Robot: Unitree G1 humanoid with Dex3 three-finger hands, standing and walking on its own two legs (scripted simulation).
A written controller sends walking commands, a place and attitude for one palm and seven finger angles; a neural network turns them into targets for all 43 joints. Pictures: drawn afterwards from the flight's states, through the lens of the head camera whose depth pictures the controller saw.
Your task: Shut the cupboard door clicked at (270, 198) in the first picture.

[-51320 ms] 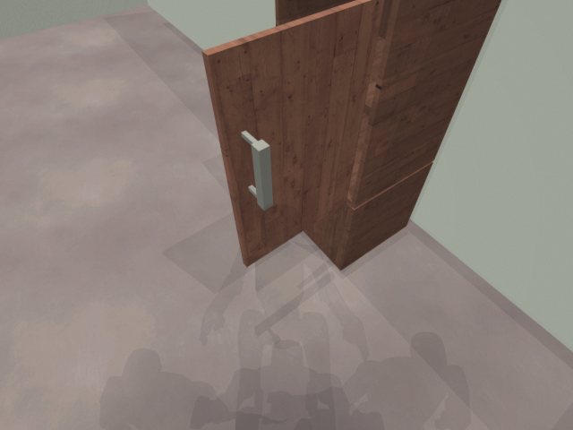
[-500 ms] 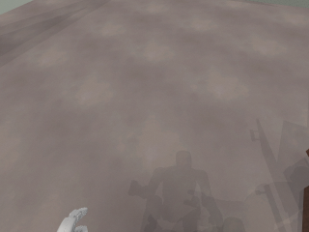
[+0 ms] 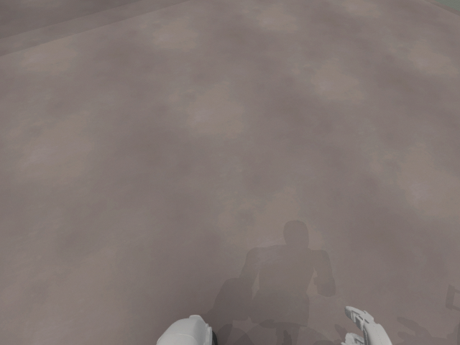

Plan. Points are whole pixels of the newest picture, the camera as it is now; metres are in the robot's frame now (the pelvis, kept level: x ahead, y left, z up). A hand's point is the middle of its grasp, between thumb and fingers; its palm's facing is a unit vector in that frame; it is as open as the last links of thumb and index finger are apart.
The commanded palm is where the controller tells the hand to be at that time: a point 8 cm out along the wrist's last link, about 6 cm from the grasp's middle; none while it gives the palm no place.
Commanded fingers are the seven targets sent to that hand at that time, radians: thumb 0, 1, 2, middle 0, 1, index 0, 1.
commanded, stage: walk to a spot facing it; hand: left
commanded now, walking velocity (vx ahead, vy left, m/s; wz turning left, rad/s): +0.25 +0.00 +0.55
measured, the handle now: out of the picture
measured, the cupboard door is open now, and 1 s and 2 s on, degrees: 27 27 27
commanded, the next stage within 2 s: turn to face it in 0.06 s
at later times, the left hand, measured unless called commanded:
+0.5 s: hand (166, 271) +0.26 +0.16 -0.15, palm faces +0.00 -0.98 -0.19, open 7.4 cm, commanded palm none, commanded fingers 0.00 0.90 0.90 -0.20 -0.30 -0.20 -0.30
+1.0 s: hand (143, 246) +0.31 +0.22 -0.15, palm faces -0.15 -0.97 -0.20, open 7.4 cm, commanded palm none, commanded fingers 0.00 0.90 0.90 -0.20 -0.30 -0.20 -0.30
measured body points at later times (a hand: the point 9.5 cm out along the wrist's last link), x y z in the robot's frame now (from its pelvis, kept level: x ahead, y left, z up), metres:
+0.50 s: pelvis +0.17 -0.02 +0.01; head +0.20 -0.03 +0.46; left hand +0.26 +0.21 -0.13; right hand +0.15 -0.24 -0.15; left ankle +0.07 +0.05 -0.71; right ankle +0.21 -0.12 -0.71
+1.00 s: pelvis +0.21 +0.03 +0.02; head +0.25 +0.05 +0.47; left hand +0.31 +0.27 -0.14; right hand +0.29 -0.24 -0.09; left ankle +0.24 +0.13 -0.71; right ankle +0.20 -0.11 -0.68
